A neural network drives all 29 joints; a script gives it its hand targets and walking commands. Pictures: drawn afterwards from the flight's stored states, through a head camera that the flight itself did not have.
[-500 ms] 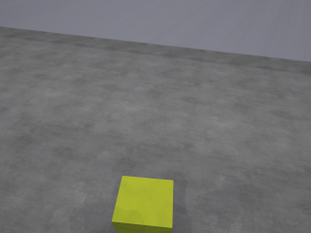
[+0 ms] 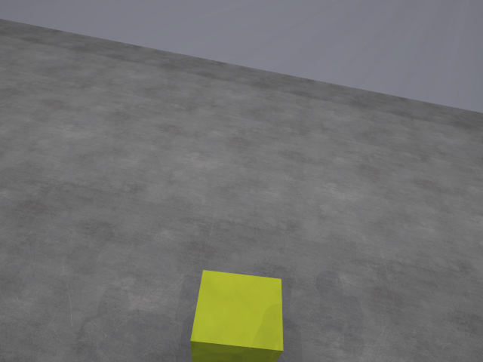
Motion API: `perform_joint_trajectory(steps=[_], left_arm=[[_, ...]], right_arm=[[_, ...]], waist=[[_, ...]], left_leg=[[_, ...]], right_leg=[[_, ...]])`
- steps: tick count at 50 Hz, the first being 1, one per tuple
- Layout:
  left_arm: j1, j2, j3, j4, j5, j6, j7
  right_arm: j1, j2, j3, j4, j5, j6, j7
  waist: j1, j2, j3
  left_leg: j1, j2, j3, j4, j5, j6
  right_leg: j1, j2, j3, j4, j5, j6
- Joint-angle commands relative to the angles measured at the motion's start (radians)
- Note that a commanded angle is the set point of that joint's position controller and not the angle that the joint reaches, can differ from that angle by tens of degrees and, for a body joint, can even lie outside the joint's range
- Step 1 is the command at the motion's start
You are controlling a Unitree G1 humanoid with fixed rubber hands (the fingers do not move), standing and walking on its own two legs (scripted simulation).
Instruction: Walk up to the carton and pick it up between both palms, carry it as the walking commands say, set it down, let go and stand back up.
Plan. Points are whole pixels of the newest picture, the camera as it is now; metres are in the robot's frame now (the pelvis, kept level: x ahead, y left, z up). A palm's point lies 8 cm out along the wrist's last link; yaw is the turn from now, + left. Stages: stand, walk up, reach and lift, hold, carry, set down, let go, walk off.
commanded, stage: walk up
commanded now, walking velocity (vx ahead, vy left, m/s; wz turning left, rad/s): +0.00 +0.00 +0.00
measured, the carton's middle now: (236, 321) +0.42 -0.04 -0.65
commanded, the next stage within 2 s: stand in 1.04 s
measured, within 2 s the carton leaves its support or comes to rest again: neither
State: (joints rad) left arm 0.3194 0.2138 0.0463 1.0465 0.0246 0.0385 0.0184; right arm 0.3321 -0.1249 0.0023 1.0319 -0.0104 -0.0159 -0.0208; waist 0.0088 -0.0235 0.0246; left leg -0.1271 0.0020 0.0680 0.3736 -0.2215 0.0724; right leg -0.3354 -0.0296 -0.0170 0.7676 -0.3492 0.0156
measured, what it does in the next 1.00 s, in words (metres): steps on the spot: right foot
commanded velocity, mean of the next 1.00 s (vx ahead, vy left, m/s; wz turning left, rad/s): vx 0.00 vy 0.00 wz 0.00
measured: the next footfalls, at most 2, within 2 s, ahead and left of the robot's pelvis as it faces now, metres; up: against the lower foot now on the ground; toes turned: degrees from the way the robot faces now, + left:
right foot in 0.38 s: +0.00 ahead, -0.15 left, +0.00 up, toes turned +5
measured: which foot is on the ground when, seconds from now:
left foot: down 0.00-1.00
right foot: up 0.00-0.36, down 0.38-1.00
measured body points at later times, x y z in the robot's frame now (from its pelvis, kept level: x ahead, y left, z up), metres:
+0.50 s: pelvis -0.02 -0.02 -0.01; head -0.02 -0.02 +0.44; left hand +0.00 +0.20 -0.16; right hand -0.06 -0.21 -0.17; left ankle -0.01 +0.06 -0.75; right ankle -0.04 -0.14 -0.75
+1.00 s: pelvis -0.05 -0.05 -0.01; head -0.04 -0.04 +0.44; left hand -0.05 +0.18 -0.17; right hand -0.09 -0.28 -0.16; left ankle -0.01 +0.06 -0.75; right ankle -0.04 -0.14 -0.75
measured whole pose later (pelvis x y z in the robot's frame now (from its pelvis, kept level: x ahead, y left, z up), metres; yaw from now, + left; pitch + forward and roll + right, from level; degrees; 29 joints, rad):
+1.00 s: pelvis -0.05 -0.05 -0.01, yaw -1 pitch -2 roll +0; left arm 0.31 0.16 0.01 1.11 0.02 -0.02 0.02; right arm 0.35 -0.17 -0.02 1.14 -0.02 -0.01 -0.02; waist -0.01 -0.01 0.05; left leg -0.20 0.02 0.08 0.38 -0.15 0.02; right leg -0.15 0.03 -0.07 0.36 -0.18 -0.05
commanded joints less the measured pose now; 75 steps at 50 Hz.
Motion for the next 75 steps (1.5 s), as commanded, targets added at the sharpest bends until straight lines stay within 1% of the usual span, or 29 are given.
perform_joint_trajectory(steps=[1,2,5,7,9,11,13,14,16,18,21,23,29,31,35,37,39,40,41,47,52,57,58,59,61,63,64,65,75], left_arm=[[0.098,-0.002,0.007,0.013,-0.001,0.027,0.012],[0.086,0.010,0.015,0.011,-0.002,0.029,0.010],[0.053,-0.017,0.004,-0.002,-0.004,0.019,0.018],[0.055,-0.036,0.001,0.006,-0.005,0.018,0.018],[0.029,-0.046,0.001,-0.008,-0.008,0.008,0.021],[0.061,-0.063,-0.004,0.005,-0.012,0.004,0.022],[0.020,-0.065,-0.013,-0.003,-0.014,-0.011,0.031],[0.072,-0.074,-0.014,0.008,-0.013,-0.022,0.032],[0.060,-0.045,-0.011,0.029,-0.018,-0.036,0.037],[0.056,-0.039,-0.029,0.046,-0.013,-0.039,0.035],[0.036,-0.032,-0.024,0.043,-0.009,-0.041,0.030],[0.023,-0.041,-0.032,0.057,-0.006,-0.042,0.029],[0.055,-0.037,-0.035,0.062,-0.004,-0.050,0.027],[0.037,-0.010,-0.028,0.060,-0.004,-0.057,0.026],[0.032,0.002,-0.024,0.046,-0.005,-0.054,0.019],[0.033,0.027,-0.022,0.033,-0.002,-0.061,0.016],[0.012,0.034,-0.015,0.025,-0.005,-0.063,0.016],[0.028,0.041,-0.014,0.023,-0.004,-0.063,0.017],[0.033,0.042,-0.018,0.022,-0.002,-0.067,0.014],[0.006,0.063,-0.018,0.020,-0.002,-0.075,0.011],[0.031,0.074,-0.021,0.021,0.000,-0.080,0.006],[-0.001,0.107,-0.012,0.015,-0.008,-0.087,0.005],[-0.004,0.104,-0.015,0.019,-0.008,-0.088,0.005],[-0.022,0.111,-0.017,0.004,-0.007,-0.093,0.003],[-0.007,0.104,-0.018,0.021,-0.011,-0.091,0.005],[-0.001,0.105,-0.021,0.024,-0.005,-0.087,0.001],[-0.013,0.127,-0.018,0.022,-0.005,-0.093,-0.003],[-0.024,0.113,-0.016,0.026,-0.010,-0.095,0.001],[-0.039,0.144,-0.016,0.029,-0.011,-0.098,-0.001]], right_arm=[[0.085,-0.116,-0.024,0.003,0.005,-0.014,-0.032],[0.123,-0.122,-0.023,0.008,0.000,-0.014,-0.034],[0.117,-0.115,-0.024,0.024,-0.002,-0.011,-0.040],[0.111,-0.099,-0.027,0.038,-0.004,-0.008,-0.042],[0.138,-0.085,-0.023,0.050,-0.005,-0.004,-0.045],[0.129,-0.078,-0.020,0.067,-0.006,-0.001,-0.044],[0.101,-0.093,-0.027,0.058,-0.006,0.000,-0.039],[0.082,-0.089,-0.024,0.059,0.004,0.002,-0.039],[0.113,-0.073,-0.028,0.065,0.004,0.003,-0.035],[0.077,-0.062,-0.034,0.053,0.008,0.006,-0.026],[0.086,-0.055,-0.033,0.054,0.008,0.016,-0.017],[0.104,-0.058,-0.031,0.073,0.006,0.014,-0.019],[0.111,-0.051,-0.028,0.077,0.007,0.026,-0.013],[0.112,-0.064,-0.028,0.080,0.005,0.022,-0.011],[0.090,-0.067,-0.026,0.073,-0.001,0.020,-0.013],[0.080,-0.098,-0.033,0.085,-0.002,0.012,-0.009],[0.102,-0.094,-0.026,0.092,-0.001,0.011,-0.011],[0.089,-0.110,-0.031,0.084,-0.005,0.006,-0.008],[0.069,-0.110,-0.033,0.079,-0.003,0.006,-0.008],[0.061,-0.133,-0.039,0.082,-0.004,-0.001,-0.008],[0.036,-0.163,-0.038,0.067,-0.008,-0.012,-0.004],[0.019,-0.176,-0.037,0.049,-0.008,-0.018,-0.007],[0.016,-0.178,-0.034,0.056,-0.008,-0.017,-0.007],[0.008,-0.202,-0.047,0.040,-0.005,-0.018,-0.004],[-0.009,-0.204,-0.048,0.037,-0.009,-0.017,-0.003],[-0.032,-0.225,-0.048,0.039,-0.005,-0.018,-0.002],[-0.045,-0.211,-0.046,0.031,-0.006,-0.020,-0.001],[-0.031,-0.207,-0.041,0.034,-0.006,-0.022,-0.001],[-0.068,-0.236,-0.049,0.012,-0.005,-0.025,0.004]], waist=[[0.001,0.169,0.037],[-0.004,0.144,0.003],[-0.014,0.142,-0.022],[-0.024,0.158,-0.008],[-0.037,0.178,0.017],[-0.026,0.165,-0.001],[-0.027,0.141,0.025],[-0.004,0.159,0.001],[-0.007,0.044,-0.050],[-0.020,0.030,0.002],[-0.026,0.002,0.078],[-0.033,-0.021,0.105],[-0.030,-0.079,0.159],[-0.038,-0.007,0.161],[-0.039,-0.046,0.130],[-0.040,0.040,0.119],[-0.036,0.001,0.123],[-0.035,0.080,0.108],[-0.029,0.031,0.088],[-0.029,-0.023,0.085],[-0.008,0.062,0.084],[-0.008,0.012,0.035],[-0.010,0.046,0.033],[-0.014,0.074,0.044],[-0.004,0.019,0.037],[0.011,0.036,0.075],[-0.002,0.044,0.049],[0.001,-0.007,0.029],[-0.005,0.026,0.006]], left_leg=[[-0.013,0.209,-0.138,-0.107,0.559,-0.067],[-0.003,0.215,-0.162,-0.113,0.494,-0.066],[0.080,0.219,-0.155,-0.047,0.687,-0.043],[0.086,0.224,-0.163,-0.073,0.641,-0.027],[0.107,0.243,-0.152,-0.049,0.735,-0.027],[0.058,0.243,-0.206,-0.088,0.573,0.007],[0.056,0.230,-0.195,-0.052,0.614,0.020],[0.042,0.209,-0.189,-0.043,0.559,0.019],[0.009,0.141,-0.138,-0.033,0.348,0.003],[-0.025,0.094,-0.106,-0.058,0.115,-0.010],[-0.073,0.085,-0.132,-0.094,0.047,-0.023],[-0.034,0.091,-0.116,-0.105,0.110,-0.036],[-0.046,0.080,-0.103,-0.089,0.048,-0.047],[-0.043,0.065,-0.072,-0.073,0.055,-0.059],[-0.020,0.051,-0.055,-0.041,0.022,-0.066],[-0.030,0.058,-0.053,-0.056,-0.004,-0.069],[-0.084,0.074,-0.096,-0.076,-0.030,-0.054],[-0.080,0.074,-0.078,-0.082,-0.038,-0.066],[-0.062,0.065,-0.074,-0.048,-0.023,-0.063],[-0.060,0.077,-0.080,-0.049,0.005,-0.063],[-0.106,0.100,-0.092,-0.081,-0.027,-0.068],[-0.098,0.119,-0.125,-0.073,0.038,-0.048],[-0.088,0.113,-0.110,-0.065,0.075,-0.057],[-0.092,0.123,-0.133,-0.066,0.056,-0.046],[-0.099,0.138,-0.148,-0.084,0.022,-0.046],[-0.136,0.142,-0.163,-0.100,0.001,-0.044],[-0.093,0.132,-0.128,-0.074,0.053,-0.050],[-0.091,0.122,-0.132,-0.057,0.078,-0.047],[-0.043,0.115,-0.091,-0.030,0.131,-0.048]], right_leg=[[-0.002,0.005,0.001,0.019,0.035,-0.005],[0.017,0.006,0.009,0.027,0.035,-0.013],[0.009,0.007,0.016,-0.062,-0.005,-0.023],[0.011,0.009,0.009,-0.089,-0.010,-0.020],[-0.013,0.004,0.000,-0.139,-0.022,-0.020],[0.066,-0.002,0.014,-0.154,-0.026,-0.025],[0.077,-0.007,0.004,-0.302,0.018,-0.022],[0.147,-0.014,-0.001,-0.363,0.109,-0.028],[0.266,-0.044,0.005,-0.410,0.258,-0.036],[0.243,-0.089,0.062,-0.449,0.314,-0.065],[0.215,-0.088,0.063,-0.472,0.181,-0.066],[0.182,-0.080,0.059,-0.480,0.189,-0.055],[0.110,-0.084,0.105,-0.541,0.081,-0.057],[0.098,-0.109,0.129,-0.563,0.056,-0.064],[0.080,-0.103,0.134,-0.577,-0.003,-0.071],[0.058,-0.103,0.141,-0.569,-0.009,-0.069],[0.094,-0.093,0.122,-0.549,-0.014,-0.066],[0.098,-0.094,0.118,-0.541,-0.008,-0.066],[0.088,-0.094,0.141,-0.561,-0.004,-0.067],[0.082,-0.097,0.122,-0.547,-0.013,-0.079],[0.124,-0.076,0.101,-0.519,0.058,-0.066],[0.167,-0.077,0.083,-0.477,0.128,-0.073],[0.154,-0.086,0.083,-0.483,0.130,-0.070],[0.145,-0.075,0.082,-0.473,0.144,-0.063],[0.146,-0.065,0.071,-0.463,0.133,-0.072],[0.167,-0.057,0.082,-0.475,0.160,-0.062],[0.144,-0.077,0.082,-0.473,0.160,-0.060],[0.184,-0.080,0.080,-0.481,0.202,-0.057],[0.176,-0.093,0.059,-0.468,0.243,-0.063]])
